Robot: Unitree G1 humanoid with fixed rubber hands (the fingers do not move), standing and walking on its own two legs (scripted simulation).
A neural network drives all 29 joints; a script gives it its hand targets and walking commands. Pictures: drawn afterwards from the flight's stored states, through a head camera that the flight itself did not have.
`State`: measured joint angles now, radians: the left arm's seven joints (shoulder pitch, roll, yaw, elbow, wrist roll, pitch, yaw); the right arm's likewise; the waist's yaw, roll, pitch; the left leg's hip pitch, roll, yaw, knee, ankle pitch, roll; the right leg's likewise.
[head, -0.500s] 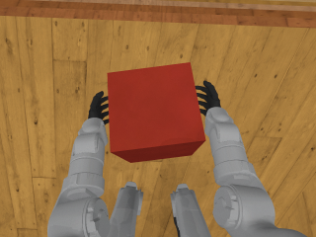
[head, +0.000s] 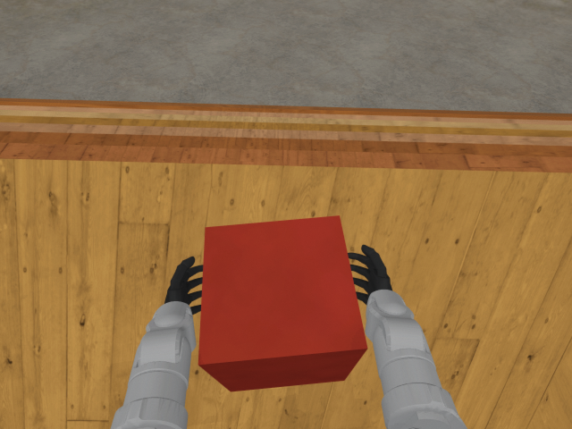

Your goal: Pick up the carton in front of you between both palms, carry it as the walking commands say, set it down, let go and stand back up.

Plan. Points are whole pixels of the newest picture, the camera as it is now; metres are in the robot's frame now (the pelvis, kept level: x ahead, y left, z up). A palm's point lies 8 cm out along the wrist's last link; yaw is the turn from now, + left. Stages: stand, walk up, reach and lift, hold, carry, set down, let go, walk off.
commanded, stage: reach and lift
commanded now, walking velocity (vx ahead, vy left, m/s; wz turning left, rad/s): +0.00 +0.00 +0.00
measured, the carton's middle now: (280, 310) +0.34 +0.00 -0.09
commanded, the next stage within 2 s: hold in 1.28 s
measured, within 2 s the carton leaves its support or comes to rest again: neither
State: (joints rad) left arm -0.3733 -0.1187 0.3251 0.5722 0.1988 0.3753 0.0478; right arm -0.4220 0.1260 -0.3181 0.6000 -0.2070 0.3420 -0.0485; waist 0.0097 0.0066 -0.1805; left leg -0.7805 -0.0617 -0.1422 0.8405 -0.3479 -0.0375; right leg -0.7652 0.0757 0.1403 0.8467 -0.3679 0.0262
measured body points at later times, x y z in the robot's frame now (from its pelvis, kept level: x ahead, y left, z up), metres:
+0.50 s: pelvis +0.01 +0.00 +0.05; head -0.02 +0.00 +0.49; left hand +0.30 +0.15 +0.05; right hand +0.31 -0.15 +0.06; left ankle +0.03 +0.14 -0.69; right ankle +0.02 -0.13 -0.69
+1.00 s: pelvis +0.02 +0.00 +0.05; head -0.01 +0.00 +0.50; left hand +0.31 +0.16 +0.06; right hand +0.32 -0.15 +0.07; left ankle +0.03 +0.14 -0.69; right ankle +0.02 -0.13 -0.69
